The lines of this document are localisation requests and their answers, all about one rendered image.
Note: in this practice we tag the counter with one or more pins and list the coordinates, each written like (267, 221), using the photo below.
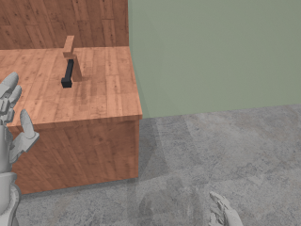
(89, 133)

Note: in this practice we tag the robot left hand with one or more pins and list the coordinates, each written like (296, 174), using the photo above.
(10, 93)

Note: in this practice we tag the left robot forearm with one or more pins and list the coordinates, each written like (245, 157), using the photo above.
(10, 198)

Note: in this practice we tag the tap lever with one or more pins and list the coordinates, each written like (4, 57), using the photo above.
(66, 81)

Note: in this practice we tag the robot right hand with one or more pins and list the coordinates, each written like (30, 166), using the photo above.
(229, 217)

